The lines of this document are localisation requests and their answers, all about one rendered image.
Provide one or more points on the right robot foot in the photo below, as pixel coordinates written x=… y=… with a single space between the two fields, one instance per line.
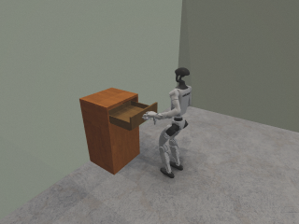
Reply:
x=173 y=164

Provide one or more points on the robot left hand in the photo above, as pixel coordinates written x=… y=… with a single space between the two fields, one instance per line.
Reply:
x=150 y=114

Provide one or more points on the robot right shin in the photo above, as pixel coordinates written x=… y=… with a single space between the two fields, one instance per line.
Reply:
x=175 y=152

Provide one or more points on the robot left upper arm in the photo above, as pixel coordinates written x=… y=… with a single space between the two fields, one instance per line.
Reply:
x=175 y=102

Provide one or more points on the drawer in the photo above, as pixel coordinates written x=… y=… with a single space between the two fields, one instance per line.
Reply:
x=129 y=115

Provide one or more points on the robot left forearm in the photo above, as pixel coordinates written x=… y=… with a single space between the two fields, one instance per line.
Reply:
x=166 y=115

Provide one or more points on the cabinet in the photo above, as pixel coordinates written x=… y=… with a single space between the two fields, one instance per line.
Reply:
x=111 y=147

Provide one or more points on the robot right upper arm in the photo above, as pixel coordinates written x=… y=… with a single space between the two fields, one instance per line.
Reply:
x=190 y=96

